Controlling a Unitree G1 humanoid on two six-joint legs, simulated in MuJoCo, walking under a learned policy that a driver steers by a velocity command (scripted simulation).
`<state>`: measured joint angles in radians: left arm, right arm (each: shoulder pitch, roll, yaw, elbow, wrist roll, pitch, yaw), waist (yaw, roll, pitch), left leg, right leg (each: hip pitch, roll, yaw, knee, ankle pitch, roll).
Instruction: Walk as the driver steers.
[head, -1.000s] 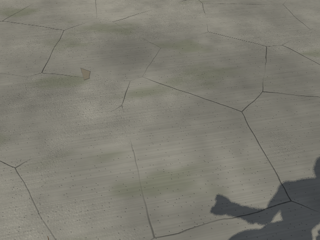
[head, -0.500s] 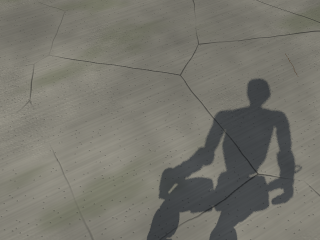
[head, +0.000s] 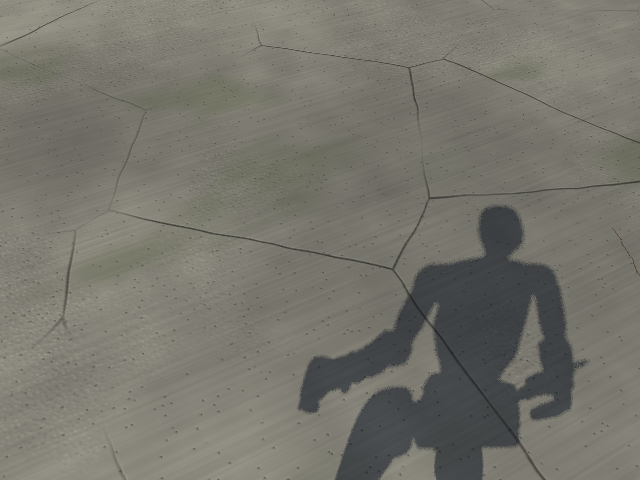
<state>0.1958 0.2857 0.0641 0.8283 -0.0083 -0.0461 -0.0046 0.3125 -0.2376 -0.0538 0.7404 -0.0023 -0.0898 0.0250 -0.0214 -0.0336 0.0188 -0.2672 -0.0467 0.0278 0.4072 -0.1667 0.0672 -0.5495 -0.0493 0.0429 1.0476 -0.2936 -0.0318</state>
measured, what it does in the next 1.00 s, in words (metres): walks ahead, turning left: right foot, then left foot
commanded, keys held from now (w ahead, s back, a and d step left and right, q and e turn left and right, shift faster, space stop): w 0.02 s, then w+q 0.98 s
